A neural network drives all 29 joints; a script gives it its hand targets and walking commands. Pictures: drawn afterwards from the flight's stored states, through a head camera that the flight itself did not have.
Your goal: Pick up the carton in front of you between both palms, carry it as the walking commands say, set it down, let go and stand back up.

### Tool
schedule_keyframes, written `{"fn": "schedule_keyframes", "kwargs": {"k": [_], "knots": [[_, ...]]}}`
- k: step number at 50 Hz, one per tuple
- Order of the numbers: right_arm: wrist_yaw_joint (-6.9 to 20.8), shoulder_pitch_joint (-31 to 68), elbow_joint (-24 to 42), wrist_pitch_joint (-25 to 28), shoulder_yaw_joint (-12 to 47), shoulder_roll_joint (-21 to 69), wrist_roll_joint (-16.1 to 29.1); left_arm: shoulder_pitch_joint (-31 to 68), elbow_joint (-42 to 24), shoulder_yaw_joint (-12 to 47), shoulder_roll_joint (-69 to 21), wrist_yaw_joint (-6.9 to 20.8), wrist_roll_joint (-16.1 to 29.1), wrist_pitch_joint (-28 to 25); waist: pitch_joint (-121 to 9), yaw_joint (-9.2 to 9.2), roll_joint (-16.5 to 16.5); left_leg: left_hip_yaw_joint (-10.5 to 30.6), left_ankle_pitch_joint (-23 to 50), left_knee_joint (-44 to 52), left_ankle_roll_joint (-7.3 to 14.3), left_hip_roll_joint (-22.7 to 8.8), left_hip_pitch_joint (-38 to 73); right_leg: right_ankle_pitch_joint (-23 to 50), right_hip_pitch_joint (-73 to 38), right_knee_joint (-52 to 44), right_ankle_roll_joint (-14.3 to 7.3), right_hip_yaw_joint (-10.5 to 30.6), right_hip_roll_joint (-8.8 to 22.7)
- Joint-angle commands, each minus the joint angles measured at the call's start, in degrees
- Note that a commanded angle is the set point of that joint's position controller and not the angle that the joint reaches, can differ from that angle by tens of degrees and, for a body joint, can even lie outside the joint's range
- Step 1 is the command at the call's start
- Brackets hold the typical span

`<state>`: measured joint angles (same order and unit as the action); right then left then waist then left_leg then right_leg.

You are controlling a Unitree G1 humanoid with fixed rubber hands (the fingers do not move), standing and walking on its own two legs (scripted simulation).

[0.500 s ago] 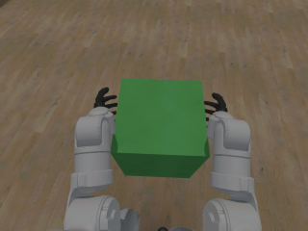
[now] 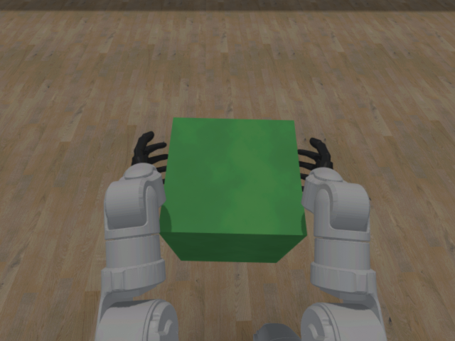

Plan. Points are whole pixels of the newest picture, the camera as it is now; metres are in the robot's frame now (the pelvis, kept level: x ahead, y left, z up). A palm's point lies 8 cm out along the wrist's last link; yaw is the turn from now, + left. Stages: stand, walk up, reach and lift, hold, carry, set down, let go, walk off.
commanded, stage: carry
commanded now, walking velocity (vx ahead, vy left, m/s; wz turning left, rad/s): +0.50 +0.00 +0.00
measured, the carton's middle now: (230, 198) +0.36 -0.03 +0.00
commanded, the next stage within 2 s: none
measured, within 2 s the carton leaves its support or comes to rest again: neither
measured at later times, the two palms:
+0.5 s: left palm (149, 89) +0.59 +0.13 +0.10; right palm (276, 83) +0.61 -0.15 +0.09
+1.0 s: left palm (151, 26) +0.87 +0.15 +0.10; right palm (254, 25) +0.88 -0.13 +0.09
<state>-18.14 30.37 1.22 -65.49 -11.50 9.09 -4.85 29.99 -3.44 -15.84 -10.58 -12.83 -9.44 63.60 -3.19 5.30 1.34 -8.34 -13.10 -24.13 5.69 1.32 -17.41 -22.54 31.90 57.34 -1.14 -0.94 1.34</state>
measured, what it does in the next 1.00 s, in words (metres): walks ahead: right foot, then left foot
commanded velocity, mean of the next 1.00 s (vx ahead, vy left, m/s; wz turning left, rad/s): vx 0.26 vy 0.00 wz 0.00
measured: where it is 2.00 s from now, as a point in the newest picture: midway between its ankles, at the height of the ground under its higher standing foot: (207, 216)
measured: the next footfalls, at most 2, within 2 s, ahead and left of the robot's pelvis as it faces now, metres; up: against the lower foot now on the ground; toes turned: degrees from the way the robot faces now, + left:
right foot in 0.22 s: +0.32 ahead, -0.13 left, +0.00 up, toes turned -7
left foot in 0.62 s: +0.54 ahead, +0.11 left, +0.00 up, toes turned +14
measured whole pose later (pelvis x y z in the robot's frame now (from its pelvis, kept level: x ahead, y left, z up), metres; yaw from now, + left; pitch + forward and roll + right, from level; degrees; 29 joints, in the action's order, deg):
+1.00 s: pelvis +0.60 +0.00 +0.00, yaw +2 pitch +5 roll +0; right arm -13.4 13.0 16.6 -72.7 -3.5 8.3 -6.3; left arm 12.9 -16.7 -4.6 -8.3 -11.4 -8.3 70.8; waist -8.7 0.6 0.7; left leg -10.4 -19.6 -27.8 -1.9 -4.3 -10.5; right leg -17.5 14.0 26.8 -0.8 -9.9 2.0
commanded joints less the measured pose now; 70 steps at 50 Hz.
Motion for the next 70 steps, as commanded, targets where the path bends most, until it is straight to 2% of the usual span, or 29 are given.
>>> {"fn": "schedule_keyframes", "kwargs": {"k": [1,7,8,10,11,13,19,26,28,30,31,33,35,38,40,42,47,51,54,56,57,59,60,61,62,63,66,68,70], "knots": [[21.5,30.5,6.2,-0.3,40.0,62.3,25.4,21.1,-0.2,40.2,-57.1,13.8,18.6,2.5,-19.2,-3.06,7.6,9.1,32.7,6.1,2.5,-13.1,21.3,12.7,-2.3,-24.0,1.6,-7.3,-1.1],[21.9,18.6,11.8,-3.1,40.7,57.8,21.1,13.8,-5.4,45.8,-59.2,16.0,22.7,4.8,-20.4,-5.19,7.5,-0.4,37.3,-8.5,-3.4,-10.0,14.3,21.5,-24.2,-33.5,-1.7,-11.4,-1.6],[21.9,17.6,12.5,-3.6,40.5,57.5,20.8,11.7,-5.2,45.8,-59.3,16.4,23.2,5.4,-22.8,-6.28,5.1,-1.2,30.6,-16.4,-5.0,-8.9,6.8,19.1,-33.5,-32.5,-4.1,-5.9,1.8],[22.1,15.0,12.6,-4.9,40.4,58.3,20.3,8.1,-4.0,44.9,-58.1,17.2,23.4,6.4,-26.3,-7.0,-17.0,2.9,-14.0,-41.4,-6.3,1.3,-19.6,26.4,-50.7,-38.5,-14.2,27.2,20.5],[22.4,14.5,12.4,-5.0,40.7,58.9,20.7,7.5,-5.2,44.9,-59.1,17.6,23.9,6.4,-25.5,-6.76,-13.2,6.9,-17.6,-47.2,-5.2,-0.8,-24.0,28.9,-50.6,-39.0,-14.9,28.1,22.1],[22.9,13.3,13.2,-4.4,40.9,62.0,21.1,6.8,-6.2,44.9,-62.5,18.6,24.3,5.9,-22.5,-6.52,-4.5,8.6,-14.3,-45.2,-5.0,-5.3,-26.0,32.5,-45.7,-39.2,-12.1,20.5,20.9],[21.8,11.6,19.9,-1.7,43.0,65.4,21.6,7.6,-13.8,45.8,-64.2,19.7,27.9,5.1,-17.4,-6.28,-10.0,2.3,-2.3,-15.1,-5.6,-5.3,-9.7,17.2,-28.5,-46.7,-6.0,1.4,14.2],[21.5,5.8,20.2,-3.1,43.7,60.2,21.8,1.7,-15.0,46.6,-57.5,18.9,25.9,6.7,-14.4,-5.87,-8.4,-5.5,6.9,0.1,-6.0,-2.1,2.2,17.5,-26.7,-37.5,-2.8,-5.9,11.1],[21.7,6.2,20.4,-3.8,43.5,58.1,22.5,2.4,-16.5,46.8,-55.0,18.3,25.4,7.3,-16.6,-4.62,-2.6,-1.3,4.4,-0.3,-3.3,-6.7,16.4,22.1,-18.1,-24.0,0.2,-10.1,8.5],[21.6,5.0,19.9,-4.6,43.1,56.1,22.7,2.2,-17.5,46.8,-53.5,17.9,25.2,8.3,-19.9,-3.89,17.0,26.9,28.6,3.3,7.1,-24.1,32.1,-5.5,3.8,0.4,4.1,-8.7,-1.1],[21.6,4.6,20.0,-4.8,42.9,56.2,23.0,1.4,-16.3,46.8,-53.5,17.9,25.2,8.5,-20.1,-3.86,12.8,25.7,40.2,2.2,9.1,-26.3,32.6,-12.1,6.8,4.2,3.2,-3.5,0.8],[21.4,6.9,21.1,-4.2,43.2,57.0,22.5,4.5,-16.9,48.0,-54.2,18.3,26.3,8.1,-17.4,-3.46,5.8,18.8,43.8,2.8,5.9,-23.5,26.5,-10.6,4.8,-7.1,2.5,-2.4,3.2],[21.5,9.2,21.9,-3.8,44.1,58.3,22.4,5.9,-17.3,48.7,-55.2,18.3,26.8,7.4,-17.4,-4.25,6.1,10.2,35.8,4.7,1.7,-19.0,19.3,-6.9,-5.1,-19.7,2.5,-3.4,3.0],[21.9,8.8,23.7,-3.5,45.6,58.8,23.4,3.8,-18.3,48.3,-56.2,17.9,26.6,6.4,-21.0,-5.09,6.1,1.3,29.7,-0.5,-3.3,-13.7,14.7,18.0,-21.0,-37.2,2.7,-8.5,1.0],[22.3,8.5,24.1,-3.7,45.9,58.8,23.8,1.3,-17.9,47.2,-56.8,17.7,25.5,6.5,-21.8,-5.21,0.1,-0.2,18.2,-2.9,-6.7,-12.7,7.9,34.1,-30.5,-36.3,1.6,-2.9,9.0],[22.5,8.2,22.6,-4.6,45.2,58.4,23.9,2.0,-17.3,46.4,-56.3,17.6,24.7,7.1,-22.4,-4.93,-3.9,0.3,9.4,-4.3,-7.4,-10.1,7.4,50.1,-31.5,-33.0,-1.1,-0.5,11.8],[22.8,7.8,20.2,-6.0,44.1,58.2,23.5,1.5,-14.0,45.9,-56.9,17.8,24.6,7.7,-21.1,-5.25,-6.7,-1.0,24.3,-5.8,-8.7,-8.3,6.1,67.7,-35.5,-27.2,-1.0,-1.4,10.4],[22.1,6.9,20.6,-4.7,44.6,59.9,22.8,3.3,-16.1,47.1,-58.0,18.4,26.0,7.4,-21.8,-5.35,-8.7,-3.6,19.4,-1.7,-9.5,-4.2,1.1,82.0,-42.9,-21.9,-2.1,-2.6,8.6],[21.9,8.3,23.1,-4.2,44.5,60.5,22.7,5.6,-19.3,48.5,-58.8,18.1,27.0,6.8,-19.9,-4.59,-0.4,-4.1,43.8,5.1,-8.9,-4.1,20.4,61.8,-24.8,-15.8,-0.2,-8.2,2.8],[22.0,6.3,21.4,-4.0,43.6,59.8,21.9,5.8,-19.7,49.6,-57.9,18.1,26.7,7.0,-12.7,-3.08,16.8,3.1,82.0,-4.6,-3.0,-12.6,48.4,-5.3,12.8,-16.4,2.4,-14.3,-3.7],[22.2,5.0,20.6,-3.8,43.2,59.0,21.5,5.0,-19.1,49.5,-57.0,18.2,26.3,6.8,-11.9,-2.39,15.6,4.9,83.1,-5.1,-1.3,-14.3,50.6,-10.0,16.2,-18.7,1.9,-12.9,-3.2],[22.4,5.3,19.5,-3.1,43.2,58.0,20.5,4.2,-17.5,49.8,-56.2,18.7,26.5,6.4,-11.8,-2.24,9.7,2.0,76.3,-9.7,-2.9,-11.5,43.3,0.1,5.4,-34.5,0.9,-12.2,-3.5],[22.5,4.0,17.3,-2.6,42.4,56.7,19.3,3.2,-15.4,48.9,-55.4,19.4,25.8,6.2,-15.1,-3.81,5.0,-1.1,66.2,-16.8,-4.2,-9.0,31.2,19.4,-13.4,-44.4,1.7,-12.8,-3.9],[22.9,2.9,16.4,-1.9,41.7,55.4,17.8,2.3,-14.3,48.0,-54.0,20.3,25.5,5.8,-19.6,-6.86,0.8,-2.9,40.4,-20.5,-6.1,-7.0,14.4,44.2,-36.4,-47.8,0.9,-8.9,0.6],[23.4,4.5,16.0,-1.3,42.0,55.7,17.1,1.0,-11.9,46.5,-53.4,21.1,24.3,5.1,-19.6,-7.6,-8.7,-2.9,-10.2,-25.3,-6.8,-2.4,-8.2,73.8,-54.7,-38.2,-2.8,-2.4,9.4],[24.2,4.9,13.0,-1.0,42.3,55.9,17.0,0.6,-8.6,44.4,-51.8,21.5,22.7,4.0,-21.2,-6.82,-11.8,1.7,-19.7,-30.5,-5.6,-2.2,-9.2,86.2,-51.9,-31.4,-6.2,-0.5,15.2],[25.9,13.7,11.6,1.7,44.2,58.2,19.5,6.3,-5.8,42.6,-51.9,21.9,20.3,0.1,-15.7,-5.27,-9.6,9.1,-17.0,-19.3,-3.5,-2.7,-3.0,67.6,-34.8,-33.4,-7.6,1.1,13.8],[26.5,16.2,15.0,2.8,46.8,58.6,21.5,6.7,-7.7,44.5,-55.0,22.5,20.9,-0.9,-16.1,-4.98,-8.8,5.2,-13.5,-10.5,-3.8,-4.2,-2.7,48.7,-34.5,-35.6,-9.0,-2.6,13.0],[27.0,13.8,11.5,3.8,45.8,57.9,20.4,6.6,-5.6,43.1,-53.6,22.7,20.4,-2.1,-17.4,-3.42,-7.7,3.1,4.5,0.8,-4.5,-6.6,5.6,49.9,-30.9,-31.7,-6.2,-4.6,12.8]]}}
